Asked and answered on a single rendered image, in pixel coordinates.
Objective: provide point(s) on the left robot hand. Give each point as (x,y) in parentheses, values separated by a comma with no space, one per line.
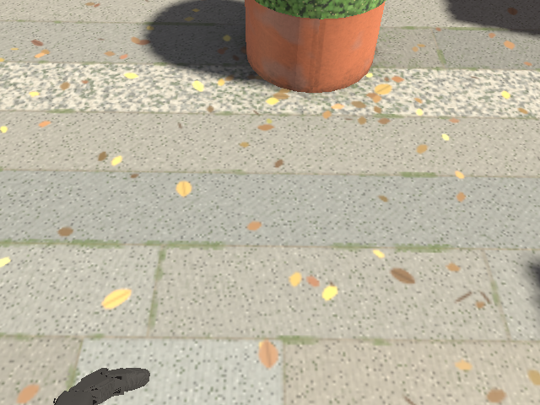
(103,384)

